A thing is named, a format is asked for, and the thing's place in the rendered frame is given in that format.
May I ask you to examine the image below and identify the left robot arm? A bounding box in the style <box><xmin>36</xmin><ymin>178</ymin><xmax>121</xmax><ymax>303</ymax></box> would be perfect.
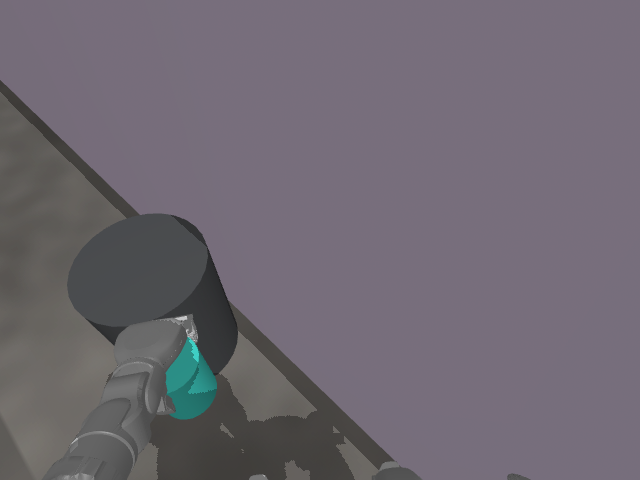
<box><xmin>42</xmin><ymin>358</ymin><xmax>166</xmax><ymax>480</ymax></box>

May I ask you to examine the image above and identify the left robot hand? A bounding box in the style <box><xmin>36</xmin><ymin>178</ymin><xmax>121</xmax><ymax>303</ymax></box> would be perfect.
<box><xmin>114</xmin><ymin>314</ymin><xmax>198</xmax><ymax>415</ymax></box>

